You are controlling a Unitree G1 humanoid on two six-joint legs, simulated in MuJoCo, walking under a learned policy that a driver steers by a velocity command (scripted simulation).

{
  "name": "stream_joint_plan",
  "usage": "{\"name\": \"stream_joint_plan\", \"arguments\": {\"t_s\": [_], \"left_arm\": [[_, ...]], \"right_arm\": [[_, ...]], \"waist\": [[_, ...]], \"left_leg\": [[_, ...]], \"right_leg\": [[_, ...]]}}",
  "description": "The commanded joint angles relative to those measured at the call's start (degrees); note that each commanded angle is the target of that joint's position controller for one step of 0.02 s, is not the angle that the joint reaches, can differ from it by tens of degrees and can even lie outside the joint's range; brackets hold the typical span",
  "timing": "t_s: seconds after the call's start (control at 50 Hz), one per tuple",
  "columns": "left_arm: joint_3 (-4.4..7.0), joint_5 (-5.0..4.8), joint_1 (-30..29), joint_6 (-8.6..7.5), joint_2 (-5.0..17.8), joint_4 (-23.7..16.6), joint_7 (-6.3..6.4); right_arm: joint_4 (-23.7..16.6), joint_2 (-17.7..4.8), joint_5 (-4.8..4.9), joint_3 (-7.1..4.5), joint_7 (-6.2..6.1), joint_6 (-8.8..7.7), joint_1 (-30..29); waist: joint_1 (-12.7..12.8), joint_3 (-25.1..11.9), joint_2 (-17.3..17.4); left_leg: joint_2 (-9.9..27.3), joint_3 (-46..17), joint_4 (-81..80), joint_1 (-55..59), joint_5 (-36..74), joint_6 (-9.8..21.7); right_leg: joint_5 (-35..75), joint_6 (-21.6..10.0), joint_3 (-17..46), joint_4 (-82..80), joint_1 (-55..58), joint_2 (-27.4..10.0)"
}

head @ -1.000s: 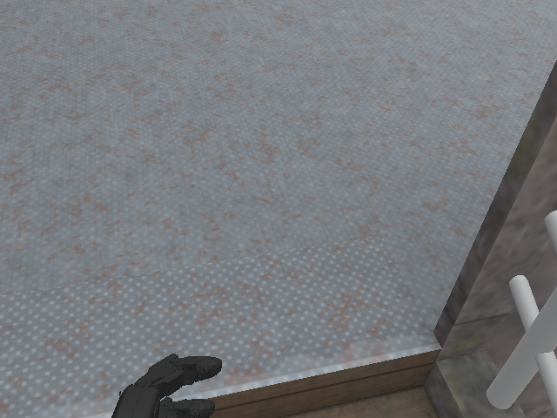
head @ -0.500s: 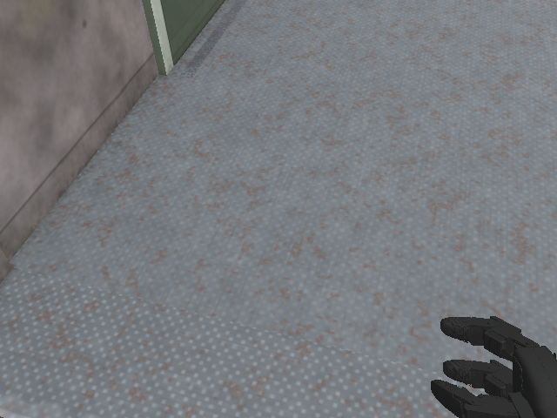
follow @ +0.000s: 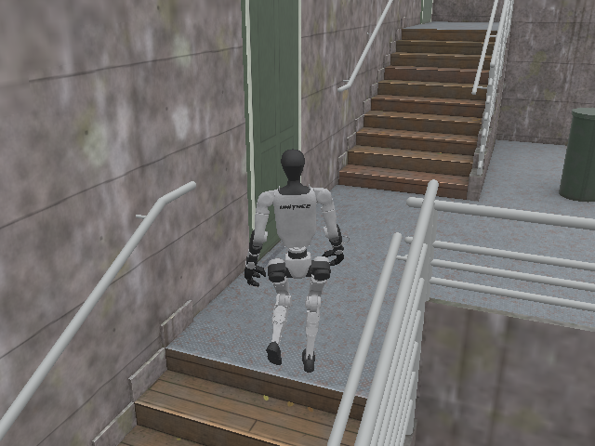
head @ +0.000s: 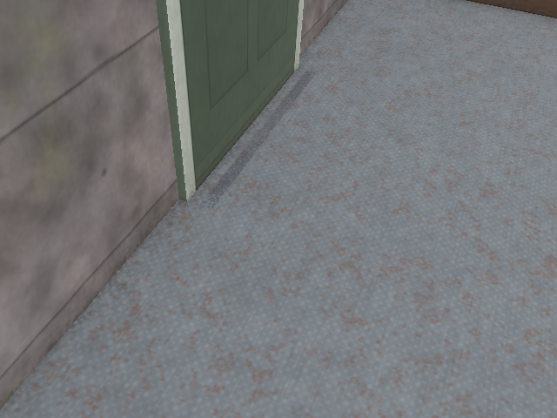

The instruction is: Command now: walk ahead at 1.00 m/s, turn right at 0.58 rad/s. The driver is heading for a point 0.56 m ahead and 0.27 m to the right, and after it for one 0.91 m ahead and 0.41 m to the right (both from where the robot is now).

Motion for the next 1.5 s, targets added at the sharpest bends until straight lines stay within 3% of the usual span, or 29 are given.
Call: {"name": "stream_joint_plan", "arguments": {"t_s": [0.02, 0.08, 0.12, 0.16, 0.22, 0.26, 0.28, 0.3, 0.32, 0.34, 0.38, 0.44, 0.58, 0.64, 0.68, 0.7, 0.72, 0.74, 0.76, 0.82, 0.96, 1.1, 1.14, 1.16, 1.18, 1.22, 1.34, 1.42, 1.5], "left_arm": [[-3.05, -0.11, 3.3, -0.9, -8.0, 2.3, -1.05], [-2.01, -1.61, -5.3, -2.26, -1.7, -2.3, 0.56], [-0.26, -3.68, -1.7, -3.54, 3.7, -4.0, 1.68], [1.08, -4.7, 3.2, -3.57, 6.1, -3.2, 2.22], [1.02, -2.57, 7.0, -2.09, 4.9, -2.8, 2.61], [1.75, -1.27, 3.4, 0.11, 7.4, -4.7, 2.06], [1.46, 1.2, -0.4, 0.08, 5.5, -7.8, 1.79], [-0.62, 2.21, 3.2, -0.8, -4.2, -10.2, 1.73], [-1.61, -4.14, 8.3, -1.79, -4.3, -13.1, 1.43], [-0.71, -5.03, 3.1, -1.37, -0.1, -12.4, 2.08], [-0.11, -2.5, -7.7, -0.44, 1.0, -15.5, 1.53], [-0.01, -3.91, -9.7, 2.02, -1.0, -18.2, -0.19], [0.03, -2.2, -19.3, 2.34, 2.7, -21.2, -1.65], [1.18, -1.53, -22.2, 1.11, 4.9, -21.2, -2.83], [3.66, -1.51, -10.4, 1.49, 9.1, -19.2, -3.31], [6.27, -1.68, 4.5, 2.06, 13.8, -15.2, -2.68], [6.24, -2.41, 6.1, 2.67, 14.9, -13.0, -1.04], [5.73, 0.78, 0.8, 1.73, 19.3, -17.8, -0.07], [6.03, 1.52, 0.3, 1.72, 16.7, -19.5, 0.23], [4.64, -0.91, -9.7, 0.68, 12.2, -19.3, 0.76], [4.87, -2.15, -11.7, 3.68, 11.7, -15.9, 3.86], [4.06, -1.98, -12.9, 5.0, 7.3, -17.0, 4.72], [1.85, -1.45, 0.5, 4.97, -0.9, -15.4, 4.38], [2.99, -2.12, 6.9, 4.94, 6.1, -15.6, 3.58], [4.57, -2.24, 1.0, 5.54, 11.9, -13.6, 3.94], [4.01, -1.17, -7.7, 7.66, 10.5, -14.4, 4.89], [0.55, -1.01, -9.5, 6.92, 2.8, -15.2, 3.54], [0.83, -0.97, -10.5, 6.35, 4.4, -13.7, 2.79], [1.2, 1.11, -8.6, 6.25, 6.8, -12.6, 2.41]], "right_arm": [[-11.4, 8.2, 0.72, 3.93, 1.78, -1.24, -4.5], [-15.6, 1.8, -0.25, 4.26, -1.59, -1.84, -10.4], [-17.2, -0.7, -1.5, 3.83, -3.4, -2.83, -14.3], [-18.3, -0.8, 1.52, 2.84, -4.19, -2.99, -19.3], [-16.7, -8.1, 5.81, -1.36, -4.76, -1.38, -19.3], [-14.1, -12.1, 6.61, -4.33, -4.89, -1.55, -6.4], [-10.7, -13.6, 6.32, -5.35, -5.25, -1.47, 10.0], [-8.5, -16.8, 4.09, -6.09, -5.36, -1.13, 18.1], [-8.6, -18.6, 1.58, -6.59, -4.5, -1.46, 16.1], [-9.8, -11.2, 1.57, -5.91, -4.83, -1.12, 10.5], [-6.7, -6.8, 1.07, -4.77, -4.72, -0.67, 6.2], [-1.2, -1.9, 0.8, -3.47, -3.69, -0.8, 3.2], [2.9, -12.6, 0.62, -5.22, -5.92, -1.42, 2.1], [3.9, -17.9, 1.06, -6.13, -6.14, 0.15, 6.2], [3.6, -21.0, 1.9, -6.74, -6.8, 1.96, 6.8], [1.7, -20.5, 2.41, -6.68, -6.37, 1.93, 3.4], [0.4, -12.7, 1.24, -4.94, -5.4, 0.99, 4.9], [-4.1, -9.6, 0.75, -2.86, -4.28, -1.31, 12.1], [-5.6, -15.8, 1.43, -3.52, -3.6, -3.01, 6.2], [-6.7, -13.0, 1.37, -3.03, -5.06, -1.25, 0.4], [-8.6, -7.1, 0.21, -1.73, -5.97, 2.91, -8.2], [-6.5, -12.7, 1.83, -5.01, -5.92, 3.05, -4.9], [-6.9, -14.3, -1.23, -4.74, -5.95, 3.15, -4.5], [-7.6, -15.7, -1.58, -5.2, -5.95, 3.69, -5.6], [-10.1, -11.4, -0.71, -4.59, -6.16, 4.14, -9.8], [-10.2, -7.7, 0.47, -2.78, -6.5, 5.78, -10.3], [-6.8, -7.6, 1.73, -2.09, -6.77, 7.33, -7.3], [-4.2, -10.8, 2.25, -2.95, -6.27, 7.5, -2.2], [-2.9, -9.5, 2.64, -2.42, -5.95, 6.61, -0.4]], "waist": [[-6.9, 7.8, 3.1], [-9.1, 13.6, 6.4], [-5.7, 7.2, 5.7], [-2.2, 5.7, -1.0], [-1.2, 3.3, -8.0], [-8.6, -2.8, -11.8], [-14.5, -13.1, -9.6], [-10.8, -19.4, 10.7], [-8.2, -22.1, 32.5], [-9.5, -11.1, 21.4], [-7.3, 0.6, 1.9], [-2.4, 7.6, 2.9], [-1.8, 12.8, -1.9], [-2.1, 11.2, -0.8], [5.1, 2.9, 4.0], [12.9, -3.3, 3.3], [9.2, -1.8, -9.3], [1.1, -16.8, -23.9], [6.4, -25.8, -12.8], [-2.7, -5.0, 5.0], [-3.7, -2.4, -1.3], [-4.8, -2.5, -11.0], [1.9, -4.8, 11.0], [5.5, -10.6, 19.8], [2.3, -6.7, 12.2], [-0.1, -1.9, 3.2], [-0.3, -3.0, 8.2], [-2.5, -1.1, 10.6], [-1.4, 0.4, 3.4]], "left_leg": [[3.9, 0.7, 14.7, -28.0, -6.9, 0.1], [9.5, 5.2, -17.4, -18.9, 0.3, -6.5], [9.3, 8.6, -35.8, 1.9, 13.9, -10.7], [6.1, 8.8, -54.6, 14.1, 15.3, -13.4], [1.0, 6.6, -73.6, 16.0, 15.5, -14.6], [3.4, 4.3, -74.6, 27.8, 6.3, -11.4], [10.3, -0.6, -68.1, 47.9, -0.1, -8.6], [21.9, -19.9, -70.2, 65.5, -10.3, -4.7], [32.1, -51.3, -84.8, 68.2, -26.5, 4.0], [29.4, -45.8, -87.9, 60.3, -35.6, 3.2], [25.0, -24.5, -86.5, 41.4, -13.8, 0.2], [19.6, -5.7, -86.9, 28.5, 2.6, -3.1], [15.6, 15.2, -94.6, 20.9, 11.9, -5.6], [15.5, 18.7, -85.3, 31.0, 54.1, -7.7], [17.8, 18.0, -64.9, 32.0, 78.1, -8.2], [15.9, 17.4, -47.5, 22.2, 71.7, -9.4], [4.9, 15.7, -24.7, 3.9, -3.0, -12.2], [-2.7, 4.5, -3.2, -10.8, -22.6, -13.3], [0.4, -4.5, -3.7, -12.5, -15.6, -11.8], [5.6, -2.6, -18.4, -8.3, -9.8, -12.1], [0.8, 2.3, -53.0, 7.7, 5.3, -16.2], [2.6, -2.3, -76.3, 19.4, 18.1, -14.3], [21.8, -20.2, -77.1, 36.2, 46.8, -4.3], [31.7, -37.9, -81.8, 35.6, 33.5, 4.6], [27.0, -33.5, -82.7, 30.3, 20.2, 4.9], [19.0, -19.6, -82.8, 20.9, 9.8, 0.6], [12.5, -7.8, -85.2, 20.0, 6.9, 0.3], [15.4, -11.1, -85.3, 21.1, 2.5, 2.4], [11.8, -6.3, -80.4, 10.7, 0.7, -5.4]], "right_leg": [[-3.7, -8.7, 31.5, -30.9, 9.5, -10.3], [3.3, -8.5, 26.2, -40.1, -7.6, -7.4], [9.8, -8.1, 24.4, -45.2, -12.9, -7.6], [10.9, -9.0, 23.6, -46.7, -7.3, -7.5], [23.9, -5.8, 27.2, -38.1, 15.9, -9.0], [40.3, -2.1, 25.5, -18.4, 19.9, -8.1], [35.5, -1.0, 24.3, -1.4, 9.2, -7.7], [-1.2, -0.3, 19.7, 17.0, -7.9, -3.2], [-2.6, 0.8, 16.9, 33.1, -23.7, -4.5], [3.0, 0.8, 15.2, 39.5, -29.3, -9.1], [9.9, 1.0, 11.5, 40.0, -25.9, -12.9], [8.5, 1.8, 12.4, 34.9, -22.6, -17.2], [28.0, 2.7, 4.5, 7.1, -14.7, -17.4], [26.5, 0.1, -5.0, -5.8, -5.7, -9.1], [22.8, -2.0, -6.1, -8.9, 10.6, -3.3], [29.6, -5.5, -1.9, -15.1, 31.2, -3.4], [41.0, -8.9, 10.4, -18.2, 45.4, -10.6], [55.3, -24.0, 45.0, -21.8, 59.3, -26.8], [38.4, -23.4, 52.4, -29.7, 58.1, -27.8], [34.3, -14.7, 39.0, -34.2, 27.5, -20.2], [46.3, -7.6, 21.4, -30.3, 3.9, -6.5], [19.7, 0.0, 32.0, -17.4, 9.9, -6.2], [-17.7, 5.9, 21.7, 9.8, -4.5, 6.3], [-15.3, 8.3, 20.2, 19.2, -7.9, 2.3], [-9.7, 9.9, 18.8, 24.2, -7.7, -1.2], [-2.4, 10.5, 16.0, 27.7, -5.7, -2.0], [-1.1, 10.5, 9.4, 2.6, 4.7, -5.0], [2.3, 7.9, 7.5, -15.9, 11.9, -6.3], [16.0, 1.1, 13.1, -29.1, 24.7, -12.2]]}}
